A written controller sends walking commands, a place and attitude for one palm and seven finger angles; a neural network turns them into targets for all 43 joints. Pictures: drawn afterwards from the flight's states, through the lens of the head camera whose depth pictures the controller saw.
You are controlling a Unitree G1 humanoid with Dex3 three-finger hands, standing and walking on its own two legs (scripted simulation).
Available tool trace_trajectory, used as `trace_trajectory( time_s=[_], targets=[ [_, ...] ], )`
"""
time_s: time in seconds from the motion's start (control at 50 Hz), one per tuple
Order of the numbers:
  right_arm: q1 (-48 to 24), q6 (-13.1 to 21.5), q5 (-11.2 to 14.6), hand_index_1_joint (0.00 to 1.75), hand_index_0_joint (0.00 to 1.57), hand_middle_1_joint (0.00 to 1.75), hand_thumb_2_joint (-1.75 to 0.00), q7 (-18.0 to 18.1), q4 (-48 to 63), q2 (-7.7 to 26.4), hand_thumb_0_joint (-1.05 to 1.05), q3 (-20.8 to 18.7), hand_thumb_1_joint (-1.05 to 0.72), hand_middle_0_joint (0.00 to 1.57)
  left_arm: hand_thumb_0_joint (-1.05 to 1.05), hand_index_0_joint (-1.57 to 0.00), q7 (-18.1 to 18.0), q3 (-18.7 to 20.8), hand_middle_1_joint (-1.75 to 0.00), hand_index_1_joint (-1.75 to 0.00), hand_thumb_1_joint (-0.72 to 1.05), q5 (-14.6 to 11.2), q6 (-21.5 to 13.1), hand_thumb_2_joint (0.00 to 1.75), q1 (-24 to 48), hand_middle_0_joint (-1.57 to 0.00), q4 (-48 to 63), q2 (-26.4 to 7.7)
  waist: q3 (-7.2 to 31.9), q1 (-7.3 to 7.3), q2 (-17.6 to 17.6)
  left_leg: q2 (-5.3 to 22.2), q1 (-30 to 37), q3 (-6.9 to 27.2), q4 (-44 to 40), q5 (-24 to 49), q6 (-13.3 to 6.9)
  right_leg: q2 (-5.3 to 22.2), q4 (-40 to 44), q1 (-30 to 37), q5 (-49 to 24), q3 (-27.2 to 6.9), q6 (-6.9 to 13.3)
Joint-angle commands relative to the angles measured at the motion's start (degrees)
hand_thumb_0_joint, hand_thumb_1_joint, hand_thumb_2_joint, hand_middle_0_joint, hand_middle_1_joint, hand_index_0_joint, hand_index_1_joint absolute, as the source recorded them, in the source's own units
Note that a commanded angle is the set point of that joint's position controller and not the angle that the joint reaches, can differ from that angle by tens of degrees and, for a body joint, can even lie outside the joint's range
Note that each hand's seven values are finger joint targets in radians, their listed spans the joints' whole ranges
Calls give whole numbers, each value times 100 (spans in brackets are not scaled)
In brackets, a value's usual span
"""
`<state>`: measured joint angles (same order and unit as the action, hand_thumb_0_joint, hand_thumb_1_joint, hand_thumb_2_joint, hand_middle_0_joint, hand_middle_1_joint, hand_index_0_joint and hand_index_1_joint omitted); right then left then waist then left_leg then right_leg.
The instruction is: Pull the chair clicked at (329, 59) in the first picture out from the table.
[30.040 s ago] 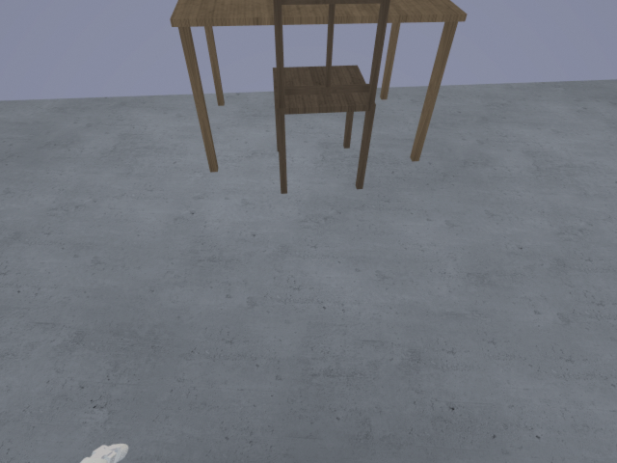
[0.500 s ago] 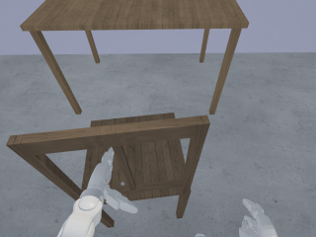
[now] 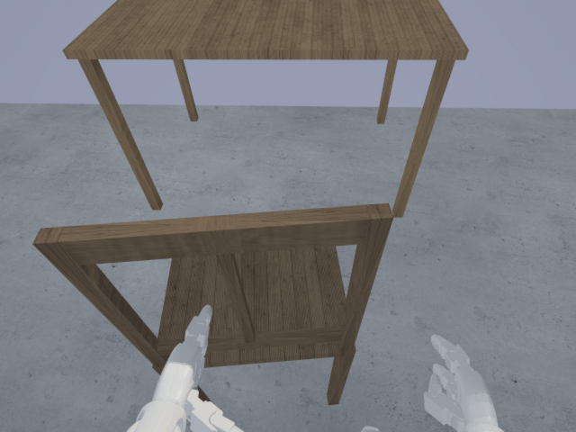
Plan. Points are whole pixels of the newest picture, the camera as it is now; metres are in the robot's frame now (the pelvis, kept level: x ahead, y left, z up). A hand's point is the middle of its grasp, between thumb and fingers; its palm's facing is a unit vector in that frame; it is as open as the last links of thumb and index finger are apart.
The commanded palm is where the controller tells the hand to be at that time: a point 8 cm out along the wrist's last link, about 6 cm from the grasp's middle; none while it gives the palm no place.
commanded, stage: draw the fingers out of the gap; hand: left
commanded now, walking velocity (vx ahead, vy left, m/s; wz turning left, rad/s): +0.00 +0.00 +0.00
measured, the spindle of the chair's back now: (239, 302) +0.32 +0.09 -0.03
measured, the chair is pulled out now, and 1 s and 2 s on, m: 0.59 0.59 0.59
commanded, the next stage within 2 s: draw the hand back to the body in 0.08 s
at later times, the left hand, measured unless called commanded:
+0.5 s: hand (180, 378) +0.18 +0.13 +0.07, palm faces +0.07 -1.00 -0.05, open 17.5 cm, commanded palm +0.14 +0.18 +0.07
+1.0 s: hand (84, 365) +0.18 +0.21 +0.12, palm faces +0.32 -0.89 -0.34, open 14.9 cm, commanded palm +0.14 +0.26 +0.15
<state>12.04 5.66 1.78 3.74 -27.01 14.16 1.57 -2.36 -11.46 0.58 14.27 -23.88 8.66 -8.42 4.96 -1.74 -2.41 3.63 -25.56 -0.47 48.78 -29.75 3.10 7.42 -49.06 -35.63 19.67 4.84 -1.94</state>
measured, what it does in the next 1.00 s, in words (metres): stands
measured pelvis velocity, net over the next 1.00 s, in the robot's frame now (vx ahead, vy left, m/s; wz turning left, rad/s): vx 0.01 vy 0.01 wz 0.00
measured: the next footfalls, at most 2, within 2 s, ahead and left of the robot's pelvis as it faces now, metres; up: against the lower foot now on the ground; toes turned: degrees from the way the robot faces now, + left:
none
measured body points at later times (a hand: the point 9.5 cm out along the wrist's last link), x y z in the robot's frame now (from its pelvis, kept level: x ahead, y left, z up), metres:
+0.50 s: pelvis -0.02 +0.00 -0.03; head +0.02 -0.01 +0.42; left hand +0.17 +0.18 +0.07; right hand +0.18 -0.23 -0.10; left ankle -0.05 +0.15 -0.70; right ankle +0.05 -0.14 -0.70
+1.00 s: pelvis +0.01 +0.01 +0.02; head +0.00 -0.02 +0.47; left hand +0.16 +0.26 +0.14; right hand +0.21 -0.23 -0.05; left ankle -0.05 +0.15 -0.70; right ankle +0.05 -0.14 -0.70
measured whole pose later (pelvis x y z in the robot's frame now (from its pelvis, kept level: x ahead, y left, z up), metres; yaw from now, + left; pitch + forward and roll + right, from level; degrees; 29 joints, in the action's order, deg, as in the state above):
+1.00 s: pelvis +0.01 +0.01 +0.02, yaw +0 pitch +0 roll -1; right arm 12.1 9.8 2.6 6.8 -32.5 14.1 -0.2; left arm -10.4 4.9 -2.7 0.9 -37.1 27.5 -15.5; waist 1.8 2.9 -4.0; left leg 4.1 -12.8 -0.2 40.6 -27.4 2.8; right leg 6.5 -40.2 -22.0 17.3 6.1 -2.5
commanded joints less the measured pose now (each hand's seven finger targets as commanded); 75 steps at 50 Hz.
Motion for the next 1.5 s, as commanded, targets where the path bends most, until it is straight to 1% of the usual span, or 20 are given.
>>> trace_trajectory(
  time_s=[0.0,0.18,0.2,0.24,0.3,0.38,0.4,0.44,0.52,0.62,0.68,0.7,0.72,0.76,0.86,0.94,1.06,1.34,1.38,1.48],
  targets=[
    [-469,359,-24,30,20,30,-90,76,1034,612,0,-327,-90,20,0,0,-2,211,0,0,-55,43,-381,20,-153,0,1508,-346,823,-21,561,-336,-500,8,-700,1384,-330,-344,684,1191,-728,-5,195],
    [-453,494,-9,30,20,30,-90,101,1117,563,0,-351,-90,20,0,0,-21,39,0,0,-55,110,-522,20,-1032,0,1970,-274,649,-39,448,-347,-699,31,-553,1248,-325,-362,595,968,-502,-20,205],
    [-458,686,26,30,20,30,-90,109,1069,423,0,-303,-90,20,0,0,-53,227,0,0,-55,-854,-1337,20,-395,0,2883,387,539,-41,816,-425,-829,98,-326,1283,-261,-460,534,658,-564,116,199],
    [-396,923,27,30,20,30,-90,90,826,481,0,-338,-90,20,0,0,-118,629,0,0,-55,-797,-1896,20,-841,0,2558,-154,650,105,587,-426,-895,60,-279,1208,-235,-460,427,724,-372,58,250],
    [-267,1099,46,30,20,30,-90,-10,679,427,0,-414,-90,20,0,0,-113,766,0,0,-55,-903,-2595,20,-1008,0,2738,-105,842,159,239,-413,-930,44,-160,1417,-183,-444,135,635,-598,91,271],
    [-295,1159,18,30,20,30,-90,-225,438,389,0,-530,-90,20,0,0,45,796,0,0,-55,-642,-3612,20,-968,0,2276,-171,628,118,236,-368,-1484,51,226,1191,-142,-461,-211,112,-370,2,287],
    [-359,1136,25,30,20,30,-90,-270,524,418,0,-540,-90,20,0,0,146,763,0,0,-55,-617,-3641,20,-1217,0,2152,-154,684,137,205,-353,-1501,31,196,1084,-157,-440,-179,174,-274,-28,284],
    [-497,1049,99,30,20,30,-90,-275,674,487,0,-542,-90,20,0,0,349,915,0,0,-55,-623,-3371,20,-1359,0,2111,-358,727,159,76,-346,-1465,-17,53,799,-193,-400,82,428,63,-151,275],
    [-643,989,183,30,20,30,-90,-77,962,530,0,-453,-90,20,0,0,577,1257,0,0,-55,-1021,-2749,20,-1057,0,3004,-680,962,122,345,-343,-1287,8,-155,530,-266,-321,483,834,549,-276,188],
    [-528,1142,232,30,20,30,-90,106,730,434,0,-425,-90,20,0,-1,386,1902,-2,-2,-48,-1463,-2725,24,-1039,-1,3331,-808,802,209,711,-311,-1033,41,-334,885,-256,-382,631,1093,197,-129,158],
    [-492,1240,247,30,20,30,-90,102,558,439,0,-436,-90,20,0,-2,426,1950,-4,-4,-37,-1467,-2694,29,-1165,-2,3046,-745,671,211,514,-300,-824,43,-473,1117,-237,-393,646,1142,-218,-19,159],
    [-465,962,140,30,20,30,-90,189,531,488,0,-493,-90,20,0,-3,-183,2260,-5,-5,-33,-530,-2216,31,-1679,-3,2493,-1585,823,496,132,-109,-391,-52,-717,1222,-216,-175,829,1606,-411,-165,270],
    [-450,838,123,30,20,30,-90,212,688,407,0,-444,-90,20,0,-4,-385,1897,-5,-5,-30,-470,-2046,32,-1636,-4,2863,-1039,556,365,229,-135,-312,-21,-868,1264,-209,-152,943,1587,-587,-76,246],
    [-561,718,122,30,20,30,-90,233,630,402,0,-449,-90,20,0,-4,-538,1746,-7,-7,-22,-378,-1894,36,-1647,-4,2834,-835,334,337,182,-117,-151,-45,-982,1353,-210,-170,1106,1671,-717,-51,240],
    [-741,674,59,30,20,30,-90,329,541,471,0,-389,-90,20,0,-7,-803,2026,-10,-10,-4,-280,-1816,44,-1090,-7,3263,-1295,89,373,239,-81,340,-17,-1423,1482,-261,-200,1441,2048,-831,17,264],
    [-772,786,42,30,20,30,-90,331,386,492,0,-335,-90,20,0,-9,-938,2387,-14,-14,10,-235,-1808,51,-711,-9,3487,-1633,-12,443,-236,-73,668,5,-1749,1762,-233,-220,1616,2330,-1034,33,320],
    [-800,771,16,30,20,30,-90,246,200,446,0,-337,-90,20,0,-12,-920,2632,-18,-18,32,-265,-1814,62,-776,-12,3026,-1468,-352,479,1,-53,938,-54,-2087,2056,-229,-295,1889,2563,-1316,46,306],
    [-896,704,-22,30,20,30,-90,136,-84,499,0,-407,-90,20,0,-19,-940,3854,-29,-29,83,-341,-1915,87,-147,-19,3151,-2177,-59,586,-200,29,1619,-130,-2460,3109,-243,-308,2258,3164,-2104,5,326],
    [-866,676,-18,30,20,30,-90,141,-146,495,0,-428,-90,20,0,-20,-958,3968,-30,-30,90,-374,-1941,90,-88,-20,3026,-2190,-109,590,-110,44,1680,-162,-2493,3183,-263,-296,2286,3172,-2173,20,316],
    [-906,554,-1,30,20,30,-90,73,-182,536,0,-502,-90,20,0,-20,-823,3604,-30,-30,90,-386,-1925,90,-296,-20,2507,-1765,-316,556,175,32,1602,-165,-2580,3046,-295,-317,2380,3075,-2040,50,279]
  ],
)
